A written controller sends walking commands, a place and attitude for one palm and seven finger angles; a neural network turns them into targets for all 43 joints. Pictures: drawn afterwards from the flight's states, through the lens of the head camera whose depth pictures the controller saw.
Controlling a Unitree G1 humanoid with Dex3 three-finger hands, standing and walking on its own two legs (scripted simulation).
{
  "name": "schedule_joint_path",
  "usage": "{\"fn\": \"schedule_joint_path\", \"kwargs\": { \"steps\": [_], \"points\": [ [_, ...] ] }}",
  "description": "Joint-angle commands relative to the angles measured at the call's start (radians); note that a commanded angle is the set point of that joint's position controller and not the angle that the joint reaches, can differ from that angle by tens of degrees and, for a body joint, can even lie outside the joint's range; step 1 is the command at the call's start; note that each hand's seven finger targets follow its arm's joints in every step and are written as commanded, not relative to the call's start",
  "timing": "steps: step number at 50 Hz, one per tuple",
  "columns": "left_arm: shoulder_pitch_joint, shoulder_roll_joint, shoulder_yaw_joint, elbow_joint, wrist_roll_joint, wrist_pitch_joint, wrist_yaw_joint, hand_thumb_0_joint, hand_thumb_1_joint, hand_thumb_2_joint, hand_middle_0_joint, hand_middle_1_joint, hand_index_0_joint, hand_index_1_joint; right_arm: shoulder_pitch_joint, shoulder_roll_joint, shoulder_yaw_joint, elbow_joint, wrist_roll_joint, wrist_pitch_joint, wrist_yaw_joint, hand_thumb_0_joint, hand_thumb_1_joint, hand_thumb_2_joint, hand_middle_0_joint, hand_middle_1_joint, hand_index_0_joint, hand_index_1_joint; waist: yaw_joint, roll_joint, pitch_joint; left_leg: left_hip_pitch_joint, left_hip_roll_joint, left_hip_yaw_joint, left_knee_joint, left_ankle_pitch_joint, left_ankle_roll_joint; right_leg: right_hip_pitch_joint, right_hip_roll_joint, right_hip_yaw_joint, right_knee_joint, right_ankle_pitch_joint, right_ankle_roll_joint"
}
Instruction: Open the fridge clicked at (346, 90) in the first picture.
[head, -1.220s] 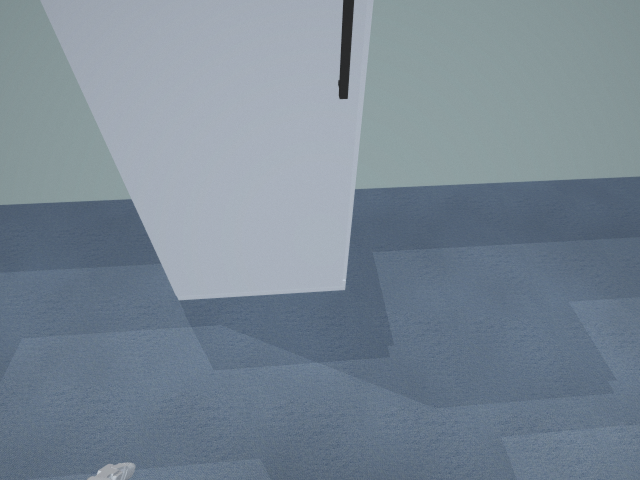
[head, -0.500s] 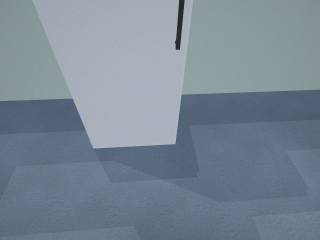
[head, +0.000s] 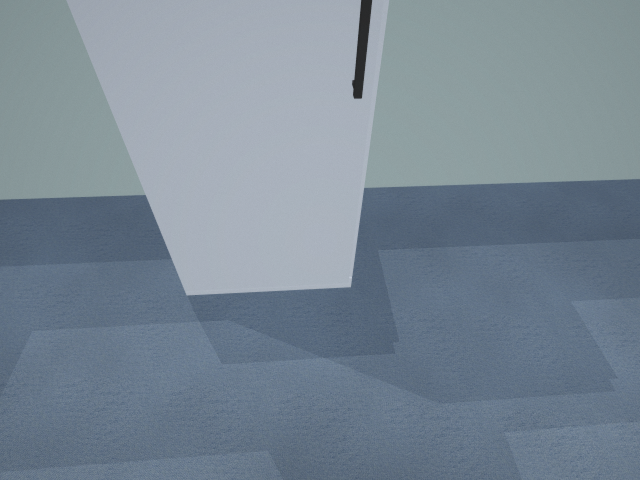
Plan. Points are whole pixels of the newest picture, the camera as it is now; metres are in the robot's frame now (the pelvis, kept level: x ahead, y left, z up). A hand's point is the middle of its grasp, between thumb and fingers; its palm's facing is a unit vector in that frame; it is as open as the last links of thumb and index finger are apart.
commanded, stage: look at it before walking up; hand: right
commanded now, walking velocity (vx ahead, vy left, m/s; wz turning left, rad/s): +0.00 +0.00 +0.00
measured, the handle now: (363, 11) +0.87 -0.02 +0.23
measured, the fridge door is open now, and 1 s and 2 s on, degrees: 0 0 0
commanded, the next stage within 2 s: turn to face it in 0.22 s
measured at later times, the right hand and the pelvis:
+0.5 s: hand out of the picture +0.09 -0.25 -0.16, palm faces -0.04 +0.94 -0.34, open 7.4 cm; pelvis +0.01 +0.00 +0.00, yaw +2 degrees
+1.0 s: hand out of the picture +0.04 -0.18 -0.20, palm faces -0.03 +0.99 -0.13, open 7.4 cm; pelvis +0.09 -0.02 -0.02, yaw +6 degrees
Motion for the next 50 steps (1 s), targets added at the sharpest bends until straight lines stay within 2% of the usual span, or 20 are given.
{"fn": "schedule_joint_path", "kwargs": {
  "steps": [1, 9, 20, 28, 30, 31, 33, 35, 38, 40, 41, 42, 43, 44, 45, 46, 47, 48, 49, 50],
  "points": [
    [-0.053, 0.202, 0.042, -0.067, 0.003, -0.023, 0.016, 0.000, 0.900, 0.900, -0.200, -0.300, -0.200, -0.300, -0.050, -0.208, -0.044, -0.060, -0.002, -0.026, -0.010, 0.000, -0.900, -0.900, 0.200, 0.300, 0.200, 0.300, -0.001, 0.007, -0.034, -0.012, 0.117, -0.106, -0.074, 0.063, 0.036, 0.002, -0.109, 0.098, -0.071, 0.066, -0.029],
    [-0.053, 0.203, 0.040, -0.067, 0.001, -0.024, 0.017, 0.000, 0.900, 0.900, -0.200, -0.300, -0.200, -0.300, -0.044, -0.209, -0.045, -0.057, -0.001, -0.029, -0.010, 0.000, -0.900, -0.900, 0.200, 0.300, 0.200, 0.300, -0.002, 0.008, -0.060, 0.013, 0.118, -0.104, -0.070, 0.119, 0.038, 0.021, -0.114, 0.094, -0.066, 0.104, -0.029],
    [-0.054, 0.210, 0.043, -0.069, 0.002, -0.025, 0.023, 0.000, 0.900, 0.900, -0.200, -0.300, -0.200, -0.300, -0.050, -0.212, -0.050, -0.060, -0.002, -0.023, -0.009, 0.000, -0.900, -0.900, 0.200, 0.300, 0.200, 0.300, -0.001, -0.001, -0.053, 0.009, 0.113, -0.112, -0.052, 0.195, 0.041, 0.039, -0.123, 0.073, -0.059, 0.135, -0.025],
    [0.003, 0.106, 0.037, -0.087, 0.004, -0.004, 0.028, 0.000, 0.900, 0.900, -0.200, -0.300, -0.200, -0.300, 0.012, -0.121, -0.040, -0.078, -0.004, 0.009, -0.013, 0.000, -0.900, -0.900, 0.200, 0.300, 0.200, 0.300, 0.003, 0.012, -0.041, -0.054, 0.100, -0.148, 0.001, 0.190, 0.033, 0.013, -0.124, 0.027, 0.001, 0.072, -0.011],
    [0.025, 0.090, 0.034, -0.085, 0.010, -0.001, 0.022, 0.000, 0.900, 0.900, -0.200, -0.300, -0.200, -0.300, 0.042, -0.098, -0.039, -0.075, -0.007, 0.012, -0.007, 0.000, -0.900, -0.900, 0.200, 0.300, 0.200, 0.300, -0.001, 0.015, -0.048, -0.065, 0.080, -0.148, -0.009, -0.031, 0.032, 0.006, -0.127, 0.030, -0.009, -0.110, -0.013],
    [0.029, 0.082, 0.034, -0.084, 0.014, 0.002, 0.018, 0.000, 0.900, 0.900, -0.200, -0.300, -0.200, -0.300, 0.055, -0.084, -0.040, -0.078, -0.009, 0.018, -0.001, 0.000, -0.900, -0.900, 0.200, 0.300, 0.200, 0.300, -0.006, 0.005, -0.008, -0.100, 0.063, -0.157, -0.019, -0.195, 0.034, -0.028, -0.127, 0.041, -0.028, -0.242, -0.018],
    [0.042, 0.090, 0.043, -0.092, 0.018, 0.005, 0.014, 0.000, 0.900, 0.900, -0.200, -0.300, -0.200, -0.300, 0.078, -0.080, -0.048, -0.089, -0.013, 0.021, 0.009, 0.000, -0.900, -0.900, 0.200, 0.300, 0.200, 0.300, -0.010, -0.011, 0.067, -0.167, 0.037, -0.160, -0.010, -0.359, 0.042, -0.084, -0.135, 0.065, -0.056, -0.412, -0.032],
    [0.060, 0.089, 0.050, -0.097, 0.017, 0.004, 0.013, 0.000, 0.900, 0.900, -0.200, -0.300, -0.200, -0.300, 0.113, -0.063, -0.055, -0.096, -0.016, 0.016, 0.015, 0.000, -0.900, -0.900, 0.200, 0.300, 0.200, 0.300, -0.016, -0.013, 0.103, -0.196, 0.023, -0.158, 0.018, -0.385, 0.052, -0.111, -0.148, 0.084, -0.048, -0.463, -0.050],
    [0.108, 0.061, 0.054, -0.098, 0.015, -0.011, 0.015, 0.000, 0.900, 0.900, -0.200, -0.300, -0.200, -0.300, 0.172, -0.028, -0.062, -0.091, -0.015, -0.001, 0.017, 0.000, -0.900, -0.900, 0.200, 0.300, 0.200, 0.300, -0.016, -0.014, 0.084, -0.182, 0.020, -0.172, 0.060, -0.337, 0.076, -0.111, -0.148, 0.077, 0.011, -0.412, -0.065],
    [0.116, 0.032, 0.054, -0.102, 0.013, -0.020, 0.014, 0.000, 0.900, 0.900, -0.200, -0.300, -0.200, -0.300, 0.219, -0.020, -0.068, -0.082, -0.015, -0.012, 0.014, 0.000, -0.900, -0.900, 0.200, 0.300, 0.200, 0.300, -0.031, 0.036, 0.085, -0.131, 0.051, -0.232, 0.028, -0.344, 0.102, -0.177, -0.119, 0.035, 0.107, -0.378, -0.054],
    [0.118, 0.008, 0.050, -0.106, 0.011, -0.025, 0.013, 0.000, 0.900, 0.900, -0.200, -0.300, -0.200, -0.300, 0.245, -0.030, -0.072, -0.073, -0.014, -0.015, 0.010, 0.000, -0.900, -0.900, 0.200, 0.300, 0.200, 0.300, -0.037, 0.081, 0.092, -0.097, 0.089, -0.301, -0.009, -0.358, 0.126, -0.226, -0.086, -0.005, 0.180, -0.352, -0.041],
    [0.112, -0.019, 0.049, -0.111, 0.009, -0.028, 0.014, 0.000, 0.900, 0.900, -0.200, -0.300, -0.200, -0.300, 0.286, -0.042, -0.079, -0.058, -0.013, -0.021, 0.005, 0.000, -0.900, -0.900, 0.200, 0.300, 0.200, 0.300, -0.044, 0.156, 0.094, -0.053, 0.151, -0.401, -0.069, -0.340, 0.162, -0.279, -0.046, -0.064, 0.303, -0.303, -0.021],
    [0.102, -0.037, 0.046, -0.119, 0.009, -0.034, 0.015, 0.000, 0.900, 0.900, -0.200, -0.300, -0.200, -0.300, 0.322, -0.049, -0.084, -0.041, -0.010, -0.030, -0.002, 0.000, -0.900, -0.900, 0.200, 0.300, 0.200, 0.300, -0.049, 0.203, 0.084, 0.009, 0.217, -0.494, -0.111, -0.227, 0.206, -0.334, -0.028, -0.088, 0.391, -0.272, -0.010],
    [0.078, -0.042, 0.046, -0.130, 0.009, -0.040, 0.017, 0.000, 0.900, 0.900, -0.200, -0.300, -0.200, -0.300, 0.346, -0.046, -0.087, -0.031, -0.010, -0.037, -0.009, 0.000, -0.900, -0.900, 0.200, 0.300, 0.200, 0.300, -0.057, 0.205, 0.088, 0.067, 0.255, -0.521, -0.111, -0.078, 0.245, -0.396, -0.040, -0.073, 0.451, -0.306, -0.008],
    [0.064, -0.051, 0.046, -0.137, 0.007, -0.049, 0.017, 0.000, 0.900, 0.900, -0.200, -0.300, -0.200, -0.300, 0.354, -0.033, -0.089, -0.024, -0.014, -0.041, -0.015, 0.000, -0.900, -0.900, 0.200, 0.300, 0.200, 0.300, -0.059, 0.151, 0.075, 0.103, 0.269, -0.509, -0.082, 0.049, 0.266, -0.418, -0.053, -0.054, 0.456, -0.337, -0.009],
    [0.079, -0.065, 0.046, -0.134, 0.004, -0.056, 0.017, 0.000, 0.900, 0.900, -0.200, -0.300, -0.200, -0.300, 0.336, -0.026, -0.090, -0.022, -0.018, -0.043, -0.019, 0.000, -0.900, -0.900, 0.200, 0.300, 0.200, 0.300, -0.042, 0.142, 0.054, 0.110, 0.262, -0.451, -0.035, 0.143, 0.260, -0.384, -0.066, -0.039, 0.397, -0.349, -0.013],
    [0.128, -0.075, 0.047, -0.119, 0.000, -0.060, 0.018, 0.000, 0.900, 0.900, -0.200, -0.300, -0.200, -0.300, 0.303, -0.012, -0.088, -0.024, -0.018, -0.043, -0.021, 0.000, -0.900, -0.900, 0.200, 0.300, 0.200, 0.300, -0.013, 0.129, 0.029, 0.049, 0.237, -0.397, 0.015, 0.170, 0.231, -0.271, -0.070, -0.033, 0.287, -0.308, -0.021],
    [0.228, -0.086, 0.045, -0.079, -0.002, -0.064, 0.021, 0.000, 0.900, 0.900, -0.200, -0.300, -0.200, -0.300, 0.249, 0.001, -0.086, -0.035, -0.011, -0.040, -0.020, 0.000, -0.900, -0.900, 0.200, 0.300, 0.200, 0.300, 0.043, 0.093, 0.002, -0.084, 0.175, -0.308, 0.084, 0.134, 0.182, -0.059, -0.060, -0.051, 0.118, -0.186, -0.027],
    [0.374, -0.052, 0.056, -0.024, 0.004, -0.072, 0.029, 0.000, 0.900, 0.900, -0.200, -0.300, -0.200, -0.300, 0.206, 0.044, -0.082, -0.050, -0.003, -0.038, -0.012, 0.000, -0.900, -0.900, 0.200, 0.300, 0.200, 0.300, 0.103, -0.052, -0.024, -0.279, 0.049, -0.183, 0.305, 0.090, 0.122, 0.195, -0.120, 0.060, -0.015, -0.145, -0.061],
    [0.510, 0.058, 0.085, 0.015, 0.021, -0.071, 0.040, 0.000, 0.900, 0.900, -0.200, -0.300, -0.200, -0.300, 0.184, 0.111, -0.074, -0.082, 0.003, -0.038, -0.004, 0.000, -0.900, -0.900, 0.200, 0.300, 0.200, 0.300, 0.132, -0.332, -0.017, -0.518, -0.067, 0.011, 0.600, -0.238, 0.045, 0.309, -0.395, 0.401, -0.144, -0.103, -0.146]
  ]
}}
